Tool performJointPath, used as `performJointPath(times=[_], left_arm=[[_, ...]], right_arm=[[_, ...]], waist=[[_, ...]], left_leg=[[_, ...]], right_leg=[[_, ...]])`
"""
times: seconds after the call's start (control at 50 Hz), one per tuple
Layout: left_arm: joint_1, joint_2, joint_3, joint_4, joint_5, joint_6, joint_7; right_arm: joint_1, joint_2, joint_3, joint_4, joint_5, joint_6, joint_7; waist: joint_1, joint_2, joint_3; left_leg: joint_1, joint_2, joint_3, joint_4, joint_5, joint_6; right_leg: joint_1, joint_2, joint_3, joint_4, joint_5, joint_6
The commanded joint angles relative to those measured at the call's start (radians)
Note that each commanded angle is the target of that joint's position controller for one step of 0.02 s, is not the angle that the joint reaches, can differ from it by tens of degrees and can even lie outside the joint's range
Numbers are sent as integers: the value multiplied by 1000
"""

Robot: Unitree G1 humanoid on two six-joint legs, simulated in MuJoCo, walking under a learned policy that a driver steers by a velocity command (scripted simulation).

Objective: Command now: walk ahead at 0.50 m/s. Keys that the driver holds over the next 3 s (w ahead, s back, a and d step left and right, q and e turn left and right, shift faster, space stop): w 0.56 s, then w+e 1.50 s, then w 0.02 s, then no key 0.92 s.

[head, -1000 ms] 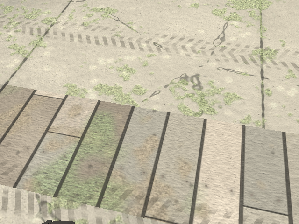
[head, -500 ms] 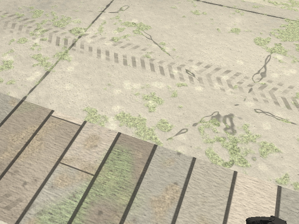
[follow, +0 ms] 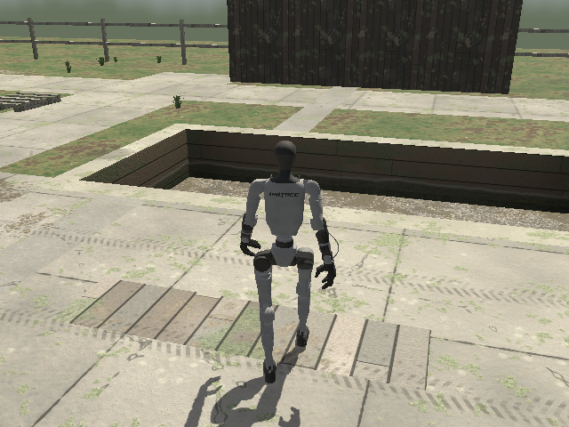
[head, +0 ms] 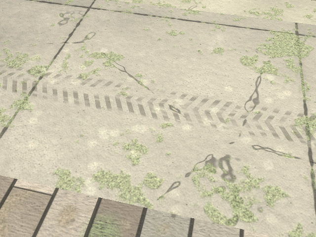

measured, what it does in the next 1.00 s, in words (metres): walks ahead: right foot, then left foot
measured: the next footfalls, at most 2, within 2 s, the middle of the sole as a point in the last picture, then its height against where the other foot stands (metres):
right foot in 0.06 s outside the picture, level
left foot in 0.60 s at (136, 230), level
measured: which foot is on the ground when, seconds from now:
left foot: down 0.00-0.08, up 0.10-0.58, down 0.60-1.00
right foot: up 0.00-0.04, down 0.06-0.60, up 0.62-1.00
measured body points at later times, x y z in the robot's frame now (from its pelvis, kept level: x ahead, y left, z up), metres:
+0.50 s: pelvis +0.27 -0.02 +0.01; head +0.30 -0.02 +0.46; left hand +0.20 +0.22 -0.14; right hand +0.44 -0.25 -0.12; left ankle +0.44 +0.11 -0.70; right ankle +0.17 -0.10 -0.73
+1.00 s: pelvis +0.54 +0.01 +0.01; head +0.57 +0.01 +0.46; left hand +0.71 +0.22 -0.13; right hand +0.47 -0.22 -0.14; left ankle +0.47 +0.09 -0.73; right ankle +0.68 -0.15 -0.68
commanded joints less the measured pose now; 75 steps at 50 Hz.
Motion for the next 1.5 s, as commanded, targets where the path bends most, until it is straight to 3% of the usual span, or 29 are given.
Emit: performJointPath(times=[0.02,0.04,0.06,0.08,0.1,0.12,0.14,0.18,0.24,0.36,0.5,0.56,0.6,0.62,0.64,0.66,0.68,0.74,0.84,1.02,1.08,1.14,1.16,1.18,1.2,1.24,1.28,1.32,1.5], left_arm=[[36,101,30,-43,0,-26,14],[186,116,42,8,5,-34,23],[374,166,61,65,24,-45,35],[494,288,93,76,46,-46,43],[445,266,92,77,4,-31,33],[323,220,81,64,-16,-26,31],[249,149,63,53,-16,-31,26],[214,85,43,74,-17,-44,28],[278,95,44,115,-18,-67,28],[378,101,41,163,-20,-69,27],[475,114,40,216,-6,-62,44],[438,133,46,222,1,-57,53],[416,123,40,218,-6,-53,49],[439,61,21,176,-32,-56,40],[536,17,18,182,-50,-51,40],[432,119,47,184,-24,-41,47],[371,103,48,164,-23,-45,39],[375,45,46,176,2,-14,22],[250,26,50,125,1,20,2],[-37,15,28,2,4,13,-19],[-6,37,38,-2,8,13,-17],[232,91,71,61,12,4,-3],[378,158,99,99,25,-3,10],[359,273,126,86,25,-1,22],[389,287,128,77,-5,15,23],[279,195,105,78,-17,15,36],[208,136,86,66,-26,-3,43],[228,141,81,68,-33,-26,40],[414,182,87,77,-25,-26,37]], right_arm=[[4,-171,-34,-15,-6,-5,-13],[-14,-174,-35,-13,-3,0,-12],[-16,-154,-27,-25,2,-1,-11],[80,-53,-4,-59,39,-3,1],[76,-113,-24,-42,18,-3,1],[-20,-144,-36,-65,6,0,1],[-80,-129,-32,-80,4,-5,7],[-82,-92,-28,-75,-12,13,14],[-86,-63,-23,-70,-19,39,29],[-343,-62,-16,-150,-9,44,36],[-512,-67,-8,-209,-4,33,32],[-435,-88,-20,-195,-5,20,24],[-140,-137,-48,-101,-21,-1,5],[23,-236,-73,-78,-49,-9,-9],[28,-286,-87,-77,-36,2,-1],[-76,-215,-73,-94,-8,11,3],[-176,-152,-55,-110,-2,8,5],[-223,-68,-30,-93,3,-11,-2],[-133,-94,-36,-57,6,-39,-9],[-13,-112,-35,-13,0,-29,-28],[-20,-138,-42,-11,-4,-13,-37],[-50,-182,-57,-30,-6,14,-35],[-71,-179,-56,-55,-1,16,-28],[-29,-48,-33,-121,7,10,-6],[-156,-130,-47,-171,7,-4,3],[-226,-129,-41,-192,15,-31,6],[-186,-122,-43,-176,-15,-6,2],[-175,-103,-41,-182,-30,30,9],[-489,-110,-27,-310,-18,51,24]], waist=[[82,105,18],[149,85,-58],[213,46,-170],[195,-163,-327],[178,-154,-350],[128,-68,-168],[109,-12,-74],[50,-31,1],[28,-28,-5],[75,-22,60],[118,-33,79],[67,-42,42],[-54,6,-113],[-84,138,-259],[-38,294,-357],[-16,106,-227],[17,85,-98],[82,110,-3],[89,94,33],[33,91,85],[65,119,50],[167,126,-90],[241,47,-169],[156,-187,-237],[198,-84,-277],[129,43,-56],[53,75,-21],[33,57,-38],[141,-21,5]], left_leg=[[-12,303,-85,162,892,102],[-42,271,-54,335,951,84],[-204,229,-27,574,769,66],[-550,80,33,977,249,17],[-700,-2,-92,1135,-206,25],[-768,76,-130,1159,-122,35],[-755,115,-124,1101,-39,37],[-660,167,-112,985,25,23],[-640,176,-82,935,74,-4],[-777,198,-31,658,274,-47],[-755,150,1,430,284,-9],[-613,98,21,369,165,39],[-219,85,4,286,188,89],[86,348,-305,260,78,157],[222,554,-697,131,63,254],[89,488,-606,107,-30,202],[-70,451,-457,63,-9,167],[-274,349,-202,-15,157,83],[-256,329,-36,-48,315,75],[-97,337,148,-5,577,60],[-12,356,196,131,924,51],[-47,360,215,543,1055,43],[-228,333,222,830,808,10],[-679,143,187,1200,-153,-48],[-847,56,-49,1321,-219,-56],[-876,172,-92,1171,-21,-40],[-738,205,-97,1045,10,-64],[-694,206,-87,980,6,-90],[-850,165,-65,624,274,-119]], right_leg=[[117,62,-29,-55,-100,-52],[294,95,-46,-115,-80,-76],[565,10,48,-119,-95,-117],[883,-306,508,-168,-207,-237],[872,-365,782,-321,-215,-281],[721,-320,607,-329,-275,-245],[578,-278,484,-369,-229,-218],[411,-184,311,-427,-107,-149],[382,-152,219,-460,31,-153],[449,-110,127,-501,121,-143],[633,-159,104,-440,291,-139],[676,-172,82,-306,560,-115],[546,-107,49,39,579,-83],[273,-26,5,369,209,-51],[14,135,23,648,-497,-34],[-44,60,129,688,-411,-52],[-41,22,129,648,-310,-53],[59,-34,114,557,-211,-31],[-69,-52,85,502,-79,-6],[-68,-7,-55,82,50,-35],[18,56,-100,42,-73,-90],[300,153,-108,-34,-190,-166],[530,78,37,-126,-228,-216],[836,-236,549,-175,-206,-364],[863,-284,825,-325,-247,-414],[633,-230,551,-360,-79,-320],[474,-130,391,-372,136,-259],[434,-89,336,-373,242,-250],[536,-39,358,-367,266,-176]])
